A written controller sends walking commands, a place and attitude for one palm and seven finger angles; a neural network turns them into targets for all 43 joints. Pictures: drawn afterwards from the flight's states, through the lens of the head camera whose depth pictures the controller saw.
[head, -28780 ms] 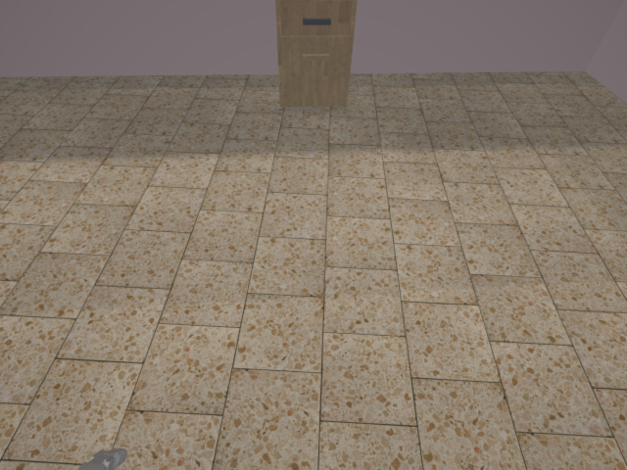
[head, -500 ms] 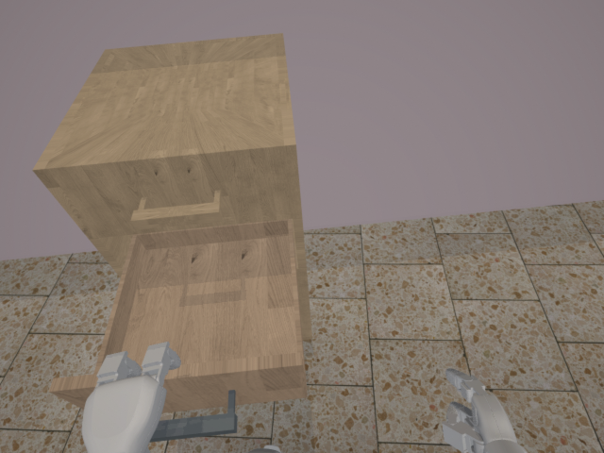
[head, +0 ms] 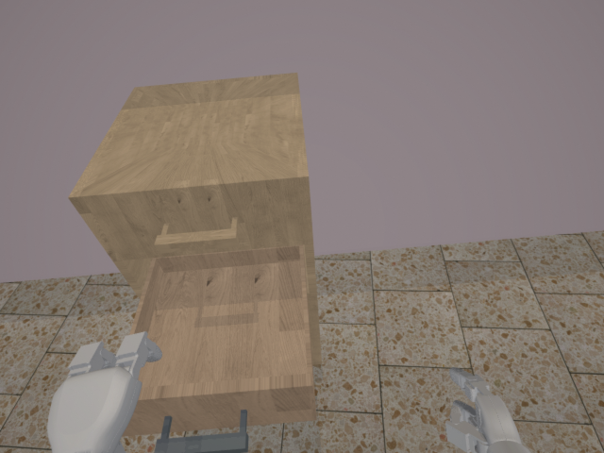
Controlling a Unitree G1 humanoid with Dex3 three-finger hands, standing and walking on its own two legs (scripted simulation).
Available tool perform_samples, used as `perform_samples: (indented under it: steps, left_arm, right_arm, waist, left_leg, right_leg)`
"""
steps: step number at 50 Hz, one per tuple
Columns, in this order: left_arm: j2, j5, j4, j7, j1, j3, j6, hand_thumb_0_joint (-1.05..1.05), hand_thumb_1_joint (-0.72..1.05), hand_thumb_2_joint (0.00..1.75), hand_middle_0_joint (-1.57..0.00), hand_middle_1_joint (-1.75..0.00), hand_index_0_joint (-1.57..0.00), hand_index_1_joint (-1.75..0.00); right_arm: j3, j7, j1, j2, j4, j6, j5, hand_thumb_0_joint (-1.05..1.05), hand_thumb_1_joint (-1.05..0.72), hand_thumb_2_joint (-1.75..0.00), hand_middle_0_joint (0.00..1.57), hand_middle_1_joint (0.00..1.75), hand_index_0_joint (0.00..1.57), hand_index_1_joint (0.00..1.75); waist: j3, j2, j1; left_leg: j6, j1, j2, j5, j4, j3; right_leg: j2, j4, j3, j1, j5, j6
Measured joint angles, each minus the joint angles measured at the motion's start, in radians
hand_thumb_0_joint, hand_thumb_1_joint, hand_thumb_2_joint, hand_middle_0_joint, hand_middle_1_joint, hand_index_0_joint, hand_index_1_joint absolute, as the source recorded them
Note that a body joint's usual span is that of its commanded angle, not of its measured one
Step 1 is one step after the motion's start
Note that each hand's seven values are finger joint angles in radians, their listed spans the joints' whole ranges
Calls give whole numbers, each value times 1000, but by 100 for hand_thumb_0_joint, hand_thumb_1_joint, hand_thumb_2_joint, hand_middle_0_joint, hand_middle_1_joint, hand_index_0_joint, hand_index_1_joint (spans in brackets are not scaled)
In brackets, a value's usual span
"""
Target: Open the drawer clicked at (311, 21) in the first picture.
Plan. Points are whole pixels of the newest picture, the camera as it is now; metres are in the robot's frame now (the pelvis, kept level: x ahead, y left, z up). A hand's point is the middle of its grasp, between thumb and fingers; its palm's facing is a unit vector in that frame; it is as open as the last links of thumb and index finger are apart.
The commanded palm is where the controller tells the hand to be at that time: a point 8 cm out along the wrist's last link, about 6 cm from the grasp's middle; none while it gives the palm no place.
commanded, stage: draw the hand back to the body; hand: left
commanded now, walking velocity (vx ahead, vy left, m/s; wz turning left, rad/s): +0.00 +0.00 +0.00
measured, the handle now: (204, 432) +0.20 +0.22 -0.21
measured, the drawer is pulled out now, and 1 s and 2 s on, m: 0.30 0.30 0.30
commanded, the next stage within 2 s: step back with the hand held close in 1.10 s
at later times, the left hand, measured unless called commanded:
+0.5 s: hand (104, 339) +0.20 +0.23 +0.14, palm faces +0.34 -0.85 -0.41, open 12.1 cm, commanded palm +0.14 +0.27 +0.17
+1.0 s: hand (69, 309) +0.20 +0.24 +0.20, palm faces +0.42 -0.81 -0.41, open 7.9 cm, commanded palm +0.15 +0.28 +0.21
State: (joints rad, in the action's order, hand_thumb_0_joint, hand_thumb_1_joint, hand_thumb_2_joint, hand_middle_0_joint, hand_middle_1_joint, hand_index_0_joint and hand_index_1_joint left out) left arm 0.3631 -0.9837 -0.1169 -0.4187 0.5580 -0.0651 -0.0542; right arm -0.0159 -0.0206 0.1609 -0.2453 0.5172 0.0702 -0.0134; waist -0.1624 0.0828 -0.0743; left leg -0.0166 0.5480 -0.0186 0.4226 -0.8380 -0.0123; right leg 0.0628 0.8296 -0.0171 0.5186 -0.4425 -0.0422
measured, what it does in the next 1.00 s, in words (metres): stands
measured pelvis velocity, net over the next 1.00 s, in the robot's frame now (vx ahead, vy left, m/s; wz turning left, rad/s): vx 0.03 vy -0.01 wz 0.04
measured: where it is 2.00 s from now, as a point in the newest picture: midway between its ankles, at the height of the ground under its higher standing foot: outside the picture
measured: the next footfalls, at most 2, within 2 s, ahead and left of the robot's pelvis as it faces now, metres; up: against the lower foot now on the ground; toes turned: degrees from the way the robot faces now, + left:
none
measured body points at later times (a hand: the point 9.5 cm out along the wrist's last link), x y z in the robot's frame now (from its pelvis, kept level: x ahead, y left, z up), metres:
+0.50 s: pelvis +0.03 +0.00 +0.03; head +0.02 -0.03 +0.48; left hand +0.17 +0.27 +0.17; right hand +0.22 -0.21 -0.05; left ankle +0.00 +0.11 -0.70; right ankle -0.02 -0.10 -0.70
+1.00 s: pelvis +0.03 -0.01 +0.04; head +0.01 -0.04 +0.49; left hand +0.17 +0.28 +0.22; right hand +0.24 -0.21 -0.04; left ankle +0.00 +0.11 -0.70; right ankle -0.02 -0.10 -0.70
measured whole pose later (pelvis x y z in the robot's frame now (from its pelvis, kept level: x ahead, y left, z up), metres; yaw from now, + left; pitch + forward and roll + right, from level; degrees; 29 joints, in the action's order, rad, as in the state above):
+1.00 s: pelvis +0.03 -0.01 +0.04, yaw +2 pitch -2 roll +0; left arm 0.33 0.08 -0.47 -0.10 0.55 0.29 0.08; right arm 0.02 0.07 0.15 -0.21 0.60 -0.09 0.01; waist -0.02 0.08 -0.05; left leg 0.00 0.13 -0.02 0.27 -0.44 -0.06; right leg 0.05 0.40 0.01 0.07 -0.29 -0.05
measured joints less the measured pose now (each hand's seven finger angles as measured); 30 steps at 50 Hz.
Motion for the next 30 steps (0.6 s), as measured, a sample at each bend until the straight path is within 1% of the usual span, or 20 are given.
perform_samples:
  steps: [3,6,7,8,9,10,11,12,13,14,16,19,24,30]
  left_arm:
    - [13,7,-28,13,-3,19,11,0,-49,30,-32,-120,-32,-120]
    - [17,22,-53,33,-5,33,6,0,-49,30,-32,-120,-32,-120]
    - [4,189,-73,58,-7,39,10,0,-49,30,-32,-120,-32,-120]
    - [-24,376,-92,91,-9,52,13,0,-49,30,-31,-119,-32,-119]
    - [-55,523,-110,121,-5,67,12,0,-48,30,-31,-119,-32,-119]
    - [-79,641,-127,148,6,80,16,0,-47,31,-31,-118,-31,-118]
    - [-97,735,-148,172,21,89,19,0,-46,31,-31,-118,-31,-118]
    - [-106,807,-171,192,36,95,23,-1,-44,32,-31,-117,-31,-117]
    - [-108,859,-190,210,47,98,31,-1,-42,33,-31,-116,-31,-116]
    - [-105,899,-209,223,55,101,38,-1,-40,33,-31,-114,-31,-114]
    - [-93,954,-240,244,60,114,51,-1,-36,36,-30,-111,-30,-111]
    - [-71,995,-266,263,45,153,70,-1,-28,39,-30,-106,-30,-106]
    - [-49,1028,-294,281,41,225,91,-1,-12,46,-28,-96,-28,-96]
    - [-41,1038,-336,294,64,260,103,0,8,55,-27,-83,-26,-83]
  right_arm:
    - [-2,-1,-11,-1,-4,-4,2,1,-90,-89,20,30,20,30]
    - [-2,-3,-16,2,-6,-6,7,1,-90,-89,20,30,20,30]
    - [0,3,-16,4,-10,-12,16,1,-90,-89,20,30,20,30]
    - [5,13,-9,7,-15,-31,27,1,-90,-89,20,30,20,30]
    - [12,25,3,12,-21,-53,35,1,-90,-89,20,30,20,30]
    - [22,39,19,18,-28,-71,39,1,-90,-89,20,30,20,30]
    - [33,55,36,25,-32,-87,41,1,-90,-89,20,30,20,30]
    - [44,69,51,32,-32,-102,42,1,-90,-89,20,30,20,30]
    - [53,82,66,37,-30,-117,40,1,-90,-89,20,30,20,30]
    - [61,92,77,41,-25,-130,39,1,-90,-89,20,30,20,30]
    - [72,104,90,46,-11,-149,37,1,-90,-89,20,30,20,30]
    - [76,112,88,46,15,-168,36,1,-90,-89,20,30,20,30]
    - [63,108,67,38,46,-179,33,1,-90,-89,20,30,20,30]
    - [41,105,48,24,76,-182,29,1,-90,-89,20,30,20,30]
  waist:
    - [10,9,-2]
    - [12,16,-5]
    - [32,21,0]
    - [54,24,7]
    - [71,24,13]
    - [79,21,19]
    - [84,15,25]
    - [87,7,31]
    - [88,0,35]
    - [90,-5,38]
    - [95,-14,42]
    - [113,-16,44]
    - [135,-10,46]
    - [134,-3,37]
  left_leg:
    - [-2,-19,-1,-5,13,-1]
    - [-5,-37,-3,-10,30,3]
    - [-7,-62,-6,-12,39,1]
    - [-8,-96,-9,-15,54,-2]
    - [-8,-129,-12,-18,71,-4]
    - [-9,-158,-15,-21,89,-5]
    - [-9,-185,-18,-26,108,-7]
    - [-9,-210,-22,-30,126,-12]
    - [-8,-231,-24,-34,143,-17]
    - [-7,-251,-25,-39,159,-22]
    - [-4,-280,-26,-49,187,-32]
    - [-1,-309,-22,-64,222,-43]
    - [2,-336,-19,-91,279,-43]
    - [3,-363,-15,-111,327,-42]
  right_leg:
    - [-1,-17,0,-21,6,2]
    - [-4,-33,-4,-39,11,6]
    - [-6,-42,-3,-64,13,7]
    - [-10,-57,-1,-99,14,8]
    - [-13,-73,0,-133,16,10]
    - [-16,-89,0,-162,18,11]
    - [-20,-105,2,-189,19,11]
    - [-23,-121,5,-214,20,12]
    - [-26,-139,9,-238,23,11]
    - [-27,-156,14,-259,26,11]
    - [-28,-190,23,-294,35,9]
    - [-25,-238,31,-331,55,6]
    - [-24,-296,29,-357,85,5]
    - [-21,-348,26,-385,107,4]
